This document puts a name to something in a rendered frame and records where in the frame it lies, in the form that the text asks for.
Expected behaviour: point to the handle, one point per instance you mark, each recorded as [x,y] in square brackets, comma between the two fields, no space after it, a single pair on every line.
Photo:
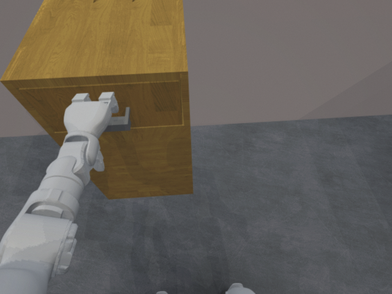
[120,123]

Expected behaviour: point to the left robot hand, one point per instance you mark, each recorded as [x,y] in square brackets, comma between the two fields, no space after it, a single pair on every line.
[92,117]

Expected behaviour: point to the left robot forearm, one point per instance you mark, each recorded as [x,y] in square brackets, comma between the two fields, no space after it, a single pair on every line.
[60,190]

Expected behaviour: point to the drawer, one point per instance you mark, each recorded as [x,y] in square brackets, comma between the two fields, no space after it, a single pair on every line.
[152,103]

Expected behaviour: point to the cabinet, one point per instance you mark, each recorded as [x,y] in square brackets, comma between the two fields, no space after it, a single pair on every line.
[84,42]

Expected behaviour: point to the left robot upper arm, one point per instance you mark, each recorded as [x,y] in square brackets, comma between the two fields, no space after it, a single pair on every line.
[39,248]

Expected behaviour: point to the right robot shin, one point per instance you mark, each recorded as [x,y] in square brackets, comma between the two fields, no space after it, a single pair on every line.
[235,285]

